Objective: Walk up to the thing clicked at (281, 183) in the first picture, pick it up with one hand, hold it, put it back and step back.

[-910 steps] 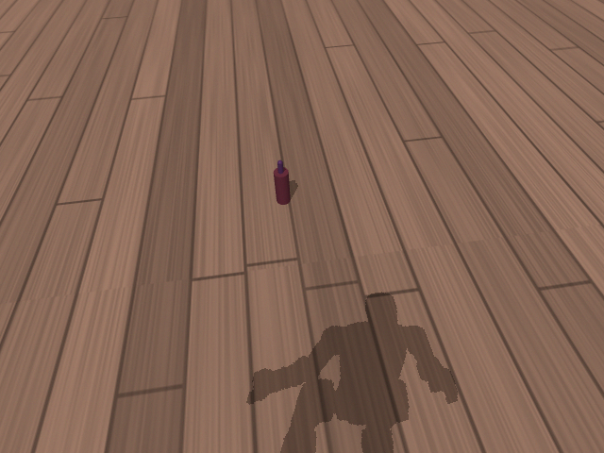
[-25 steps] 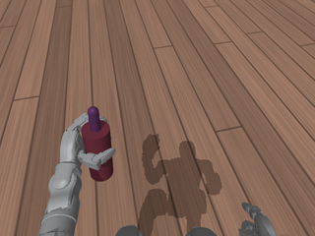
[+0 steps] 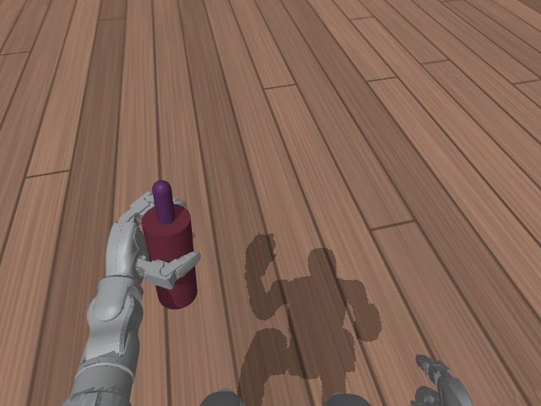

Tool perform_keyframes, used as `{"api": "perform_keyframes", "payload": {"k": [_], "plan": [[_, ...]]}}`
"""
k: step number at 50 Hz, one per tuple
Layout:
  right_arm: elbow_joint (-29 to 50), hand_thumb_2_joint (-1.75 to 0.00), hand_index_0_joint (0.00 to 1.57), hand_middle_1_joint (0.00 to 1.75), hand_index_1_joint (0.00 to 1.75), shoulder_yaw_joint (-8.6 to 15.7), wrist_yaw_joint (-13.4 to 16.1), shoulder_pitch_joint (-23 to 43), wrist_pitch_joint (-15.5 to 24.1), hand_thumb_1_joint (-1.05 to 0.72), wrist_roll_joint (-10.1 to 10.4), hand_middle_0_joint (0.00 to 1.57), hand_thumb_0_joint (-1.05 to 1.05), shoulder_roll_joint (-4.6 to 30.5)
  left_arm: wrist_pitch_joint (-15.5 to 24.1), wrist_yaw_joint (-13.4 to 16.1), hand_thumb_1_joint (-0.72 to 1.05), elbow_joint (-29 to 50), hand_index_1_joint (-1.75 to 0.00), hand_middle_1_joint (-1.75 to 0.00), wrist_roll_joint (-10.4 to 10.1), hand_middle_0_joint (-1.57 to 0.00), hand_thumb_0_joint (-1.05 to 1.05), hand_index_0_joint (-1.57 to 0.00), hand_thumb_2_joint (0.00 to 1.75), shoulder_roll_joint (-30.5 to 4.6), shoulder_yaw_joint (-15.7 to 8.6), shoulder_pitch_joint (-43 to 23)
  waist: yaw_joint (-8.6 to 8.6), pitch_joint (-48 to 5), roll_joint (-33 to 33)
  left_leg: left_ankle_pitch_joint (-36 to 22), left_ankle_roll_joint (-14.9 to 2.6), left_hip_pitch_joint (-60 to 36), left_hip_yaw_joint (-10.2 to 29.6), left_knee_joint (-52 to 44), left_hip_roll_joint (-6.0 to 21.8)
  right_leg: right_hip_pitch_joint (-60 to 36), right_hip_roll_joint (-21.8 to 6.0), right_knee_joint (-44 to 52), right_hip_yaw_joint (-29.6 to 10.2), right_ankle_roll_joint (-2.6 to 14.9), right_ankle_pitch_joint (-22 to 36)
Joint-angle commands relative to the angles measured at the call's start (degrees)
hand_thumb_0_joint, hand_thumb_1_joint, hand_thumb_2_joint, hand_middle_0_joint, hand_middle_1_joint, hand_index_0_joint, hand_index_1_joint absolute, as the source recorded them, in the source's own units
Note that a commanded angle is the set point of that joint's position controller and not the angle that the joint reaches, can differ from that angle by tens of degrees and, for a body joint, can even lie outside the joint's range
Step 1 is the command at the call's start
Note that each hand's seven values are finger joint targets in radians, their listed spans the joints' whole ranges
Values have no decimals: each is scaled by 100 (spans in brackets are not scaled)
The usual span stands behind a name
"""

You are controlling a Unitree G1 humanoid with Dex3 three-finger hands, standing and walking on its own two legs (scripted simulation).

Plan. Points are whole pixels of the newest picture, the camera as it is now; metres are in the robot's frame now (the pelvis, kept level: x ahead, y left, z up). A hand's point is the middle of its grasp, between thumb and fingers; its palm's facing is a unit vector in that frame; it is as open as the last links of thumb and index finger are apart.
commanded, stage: hold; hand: left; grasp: from the side
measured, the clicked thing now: (170, 246) +0.33 +0.17 +0.05
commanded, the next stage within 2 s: crouch in 1.36 s
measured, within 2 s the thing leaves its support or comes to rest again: neither
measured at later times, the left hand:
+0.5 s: hand (172, 242) +0.33 +0.16 +0.06, palm faces -0.01 -1.00 -0.01, open 10.0 cm
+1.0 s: hand (170, 245) +0.32 +0.17 +0.05, palm faces +0.00 -1.00 +0.00, open 10.0 cm
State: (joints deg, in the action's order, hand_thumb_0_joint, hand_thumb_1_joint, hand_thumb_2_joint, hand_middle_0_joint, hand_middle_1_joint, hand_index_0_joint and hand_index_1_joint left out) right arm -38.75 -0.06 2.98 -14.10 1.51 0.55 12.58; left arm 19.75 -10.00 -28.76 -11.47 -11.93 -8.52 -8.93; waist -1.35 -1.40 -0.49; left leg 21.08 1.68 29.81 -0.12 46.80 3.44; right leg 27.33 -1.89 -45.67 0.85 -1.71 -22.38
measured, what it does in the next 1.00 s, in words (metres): stands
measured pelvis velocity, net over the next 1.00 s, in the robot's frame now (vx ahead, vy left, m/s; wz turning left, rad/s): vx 0.00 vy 0.00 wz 0.00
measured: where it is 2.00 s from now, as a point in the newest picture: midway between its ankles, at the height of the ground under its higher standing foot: outside the picture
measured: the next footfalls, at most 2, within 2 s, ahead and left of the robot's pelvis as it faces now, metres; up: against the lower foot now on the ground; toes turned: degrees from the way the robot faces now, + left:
none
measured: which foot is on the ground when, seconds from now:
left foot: down 0.00-1.00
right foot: down 0.00-1.00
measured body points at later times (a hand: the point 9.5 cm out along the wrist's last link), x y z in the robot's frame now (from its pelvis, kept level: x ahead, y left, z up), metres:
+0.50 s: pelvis +0.00 +0.00 +0.00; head +0.03 +0.00 +0.45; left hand +0.32 +0.22 +0.06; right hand +0.13 -0.25 -0.11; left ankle +0.03 +0.14 -0.70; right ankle +0.01 -0.14 -0.70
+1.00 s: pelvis +0.00 +0.00 +0.00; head +0.03 +0.01 +0.45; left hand +0.32 +0.22 +0.06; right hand +0.13 -0.25 -0.11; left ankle +0.03 +0.14 -0.70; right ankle +0.01 -0.14 -0.70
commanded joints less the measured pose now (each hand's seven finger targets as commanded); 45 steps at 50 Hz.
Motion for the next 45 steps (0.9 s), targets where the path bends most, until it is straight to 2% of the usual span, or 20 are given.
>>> {"api": "perform_keyframes", "payload": {"k": [1,2,5,8,10,11,14,19,20,21,23,24,25,29,30,34,37,39,42,45], "plan": [[752,-90,20,30,30,288,39,267,261,-90,32,20,0,784,609,-14,22,1729,-141,-142,-97,-127,0,-129,123,-824,-290,-1854,48,-1556,-121,-890,-134,-918,-68,-743,-243,-403,229,736,149,200,1160],[705,-90,20,30,30,307,47,260,270,-91,42,20,0,830,584,-21,20,1446,-141,-142,-86,-127,0,-129,122,-874,-353,-1515,36,-1475,-82,-890,-139,-916,-82,-742,-251,-389,227,753,135,193,1159],[739,-90,20,30,30,265,60,247,291,-91,25,20,0,747,629,-18,18,2182,-138,-139,-113,-124,0,-126,119,-776,-137,-2038,-14,-1872,-253,-1263,-133,-1105,-103,-635,-264,-574,210,717,112,175,1578],[628,-90,20,30,30,282,59,215,283,-91,21,20,0,779,524,36,18,1384,-139,-140,-112,-123,0,-125,120,-776,-347,-1623,-33,-1429,61,-998,-172,-813,-91,-654,-255,-428,213,781,116,152,1372],[629,-90,20,30,30,283,70,230,276,-90,21,20,0,768,592,74,18,1644,-139,-139,-106,-123,0,-125,121,-919,-453,-1955,-10,-1535,4,-876,-172,-852,-95,-689,-248,-398,207,786,104,165,1237],[707,-90,20,30,30,255,62,289,267,-90,11,20,0,728,635,50,19,1988,-138,-139,-90,-123,0,-125,120,-799,-228,-2148,-16,-1528,-159,-842,-151,-854,-96,-719,-254,-356,212,774,124,188,1181],[639,-90,20,30,30,315,41,213,281,-89,5,20,0,818,598,18,25,1439,-140,-141,-87,-124,0,-126,123,-712,-268,-1720,-24,-1361,-122,-845,-130,-834,-49,-731,-219,-228,249,705,172,207,1126],[712,-90,20,30,30,297,55,245,289,-91,11,20,0,778,625,-12,20,1772,-141,-142,-60,-126,0,-128,121,-856,-303,-1766,23,-1776,-160,-1069,-143,-987,-85,-664,-252,-535,218,717,120,182,1370],[749,-90,20,30,30,286,41,298,299,-90,18,20,0,773,635,-32,20,1918,-140,-141,-82,-126,0,-128,121,-755,-172,-1902,8,-1650,-219,-1016,-121,-981,-64,-703,-240,-438,244,722,150,199,1288],[692,-90,20,30,30,288,37,271,299,-91,24,20,0,777,611,8,19,1743,-140,-140,-117,-125,0,-127,121,-852,-357,-1851,44,-1600,-263,-946,-118,-923,-80,-699,-252,-458,232,740,137,196,1222],[656,-90,20,30,30,296,58,240,277,-91,26,20,0,795,536,27,21,1402,-141,-142,-107,-125,0,-127,123,-828,-360,-1671,-22,-1505,2,-936,-157,-844,-78,-676,-241,-404,234,783,130,165,1256],[733,-90,20,30,30,282,49,285,291,-90,27,20,0,775,572,31,20,1808,-140,-141,-126,-124,0,-126,122,-713,-212,-1914,-40,-1592,-1,-1017,-159,-875,-80,-673,-238,-466,225,759,130,168,1362],[674,-90,20,30,30,269,61,266,304,-91,27,20,0,750,564,39,18,1647,-141,-141,-116,-124,0,-126,122,-817,-348,-1866,-18,-1572,-25,-1115,-163,-873,-95,-625,-246,-431,220,746,116,160,1461],[620,-90,20,30,30,313,53,238,286,-90,24,20,0,804,564,-51,19,1418,-141,-141,-86,-125,0,-127,123,-883,-374,-1725,1,-1388,-14,-1192,-181,-822,-93,-619,-249,-362,203,734,116,157,1543],[717,-90,20,30,30,291,39,304,285,-90,18,20,0,758,616,-70,21,1788,-141,-141,-90,-125,0,-127,122,-764,-205,-2019,-15,-1547,-136,-1206,-165,-903,-90,-622,-245,-387,203,704,115,173,1543],[675,-90,20,30,30,322,5,217,290,-90,11,20,0,810,629,-69,23,1616,-139,-140,-128,-124,0,-126,121,-758,-289,-1750,7,-1560,-226,-938,-116,-912,-34,-716,-218,-342,256,674,184,217,1184],[697,-90,20,30,30,309,23,201,295,-91,19,20,0,792,653,-32,20,1926,-141,-141,-130,-125,0,-127,122,-924,-373,-1793,30,-1895,-314,-1307,-116,-1096,-53,-620,-229,-502,241,655,163,198,1531],[721,-90,20,30,30,278,37,237,290,-91,22,20,0,774,621,-37,20,1960,-140,-141,-129,-125,0,-127,121,-793,-214,-1712,-15,-1641,-187,-1169,-134,-996,-56,-659,-233,-481,238,712,153,180,1436],[681,-90,20,30,30,295,51,251,286,-91,40,20,0,804,560,17,17,1467,-141,-141,-119,-124,0,-126,123,-811,-365,-1493,-35,-1436,55,-1025,-173,-855,-57,-684,-231,-407,235,745,142,160,1350],[736,-90,20,30,30,291,41,346,281,-90,35,20,0,776,626,0,17,1882,-139,-139,-126,-123,0,-125,121,-738,-232,-1874,5,-1387,-141,-910,-136,-828,-59,-721,-224,-285,238,734,167,205,1179]]}}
